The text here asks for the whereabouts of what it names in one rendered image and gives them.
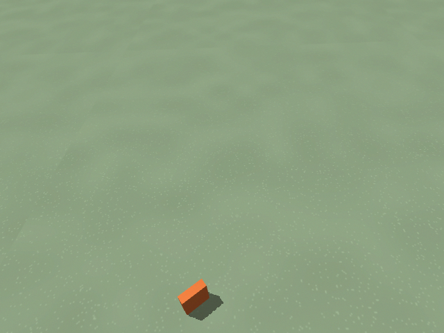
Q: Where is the carton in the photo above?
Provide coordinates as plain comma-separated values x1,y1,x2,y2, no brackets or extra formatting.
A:
178,279,210,315

